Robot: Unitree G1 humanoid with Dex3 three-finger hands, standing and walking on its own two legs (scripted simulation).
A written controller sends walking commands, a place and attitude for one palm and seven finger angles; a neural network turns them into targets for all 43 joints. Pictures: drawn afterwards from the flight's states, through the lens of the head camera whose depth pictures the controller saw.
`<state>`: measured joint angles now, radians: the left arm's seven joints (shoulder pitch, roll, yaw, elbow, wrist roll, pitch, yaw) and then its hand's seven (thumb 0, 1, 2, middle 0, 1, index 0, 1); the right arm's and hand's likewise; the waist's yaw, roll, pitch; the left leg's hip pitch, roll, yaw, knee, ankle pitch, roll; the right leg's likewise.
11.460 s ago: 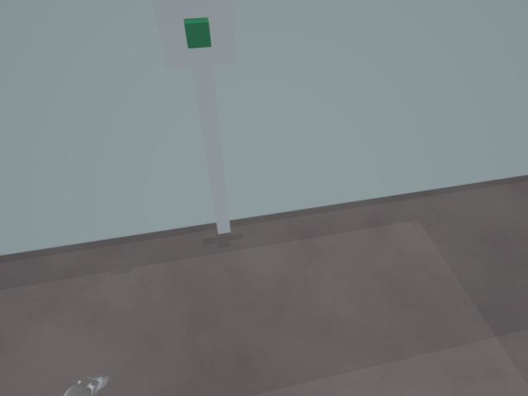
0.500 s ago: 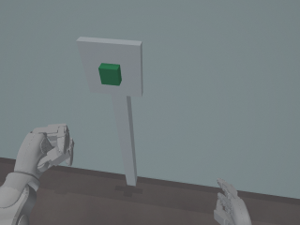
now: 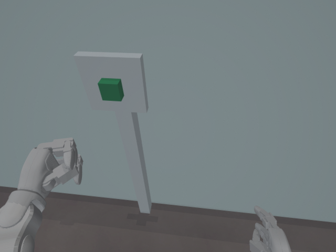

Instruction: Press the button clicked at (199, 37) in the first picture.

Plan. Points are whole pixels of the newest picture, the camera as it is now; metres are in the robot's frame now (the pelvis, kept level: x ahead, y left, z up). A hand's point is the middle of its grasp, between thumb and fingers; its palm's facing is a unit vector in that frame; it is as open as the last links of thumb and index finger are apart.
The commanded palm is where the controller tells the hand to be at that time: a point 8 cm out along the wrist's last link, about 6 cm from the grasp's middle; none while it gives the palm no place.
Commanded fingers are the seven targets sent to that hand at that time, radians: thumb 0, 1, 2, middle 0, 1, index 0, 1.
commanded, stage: aim a knuckle at the button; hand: left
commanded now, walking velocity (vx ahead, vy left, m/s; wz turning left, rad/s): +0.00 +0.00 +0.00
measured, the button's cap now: (111, 89) +0.51 +0.22 +0.16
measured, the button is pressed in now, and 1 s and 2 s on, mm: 0 0 0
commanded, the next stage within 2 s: none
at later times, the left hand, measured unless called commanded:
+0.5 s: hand (91, 147) +0.30 +0.20 +0.14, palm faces -0.02 -1.00 -0.04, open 3.1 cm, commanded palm +0.27 +0.25 +0.14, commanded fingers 0.00 0.90 0.90 -1.30 -1.50 -1.30 -1.50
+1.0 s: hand (107, 129) +0.37 +0.19 +0.13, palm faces -0.01 -1.00 -0.02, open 3.1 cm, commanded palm +0.35 +0.24 +0.13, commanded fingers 0.00 0.90 0.90 -1.30 -1.50 -1.30 -1.50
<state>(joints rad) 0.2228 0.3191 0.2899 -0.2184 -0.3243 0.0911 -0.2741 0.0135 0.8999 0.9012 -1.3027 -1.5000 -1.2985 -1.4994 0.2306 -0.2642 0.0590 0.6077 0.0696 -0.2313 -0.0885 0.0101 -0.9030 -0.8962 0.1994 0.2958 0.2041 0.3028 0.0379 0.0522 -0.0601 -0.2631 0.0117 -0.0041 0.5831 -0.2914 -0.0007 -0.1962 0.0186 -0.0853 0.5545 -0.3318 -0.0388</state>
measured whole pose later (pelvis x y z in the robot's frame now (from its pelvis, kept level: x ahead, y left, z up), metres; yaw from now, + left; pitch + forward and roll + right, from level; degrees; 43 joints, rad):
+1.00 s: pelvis +0.01 +0.02 +0.00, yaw -2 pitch +2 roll +0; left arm -0.27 0.29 0.22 0.30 -0.23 0.03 -0.18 0.01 0.90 0.90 -1.30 -1.50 -1.30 -1.50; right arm 0.24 -0.24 0.06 0.63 0.06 -0.13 -0.08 0.01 -0.90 -0.90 0.20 0.30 0.21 0.30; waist -0.01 0.03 -0.05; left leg -0.31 -0.01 0.03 0.57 -0.30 0.02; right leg -0.27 0.00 -0.05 0.56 -0.33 -0.02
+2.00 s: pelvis +0.01 +0.00 +0.00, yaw -2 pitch +5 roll +0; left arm -0.54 0.33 0.26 0.71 -0.20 -0.12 -0.18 0.01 0.90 0.90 -1.30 -1.50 -1.30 -1.50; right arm 0.28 -0.27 0.04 0.62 0.07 -0.04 -0.07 0.01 -0.91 -0.90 0.20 0.30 0.20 0.30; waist -0.05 0.03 -0.06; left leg -0.39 0.02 0.03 0.60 -0.30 0.01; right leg -0.35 0.02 -0.04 0.60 -0.34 -0.04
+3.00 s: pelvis +0.00 +0.01 +0.00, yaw -1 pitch +5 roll +0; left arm -0.60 0.33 0.23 0.73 -0.19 -0.12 -0.16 0.01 0.90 0.90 -1.30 -1.50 -1.30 -1.50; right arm 0.27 -0.27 0.04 0.65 0.06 -0.04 -0.07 0.01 -0.90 -0.90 0.20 0.30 0.20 0.30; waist -0.05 0.02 -0.05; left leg -0.41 0.01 0.02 0.62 -0.30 0.01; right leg -0.36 0.01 -0.06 0.61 -0.33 -0.03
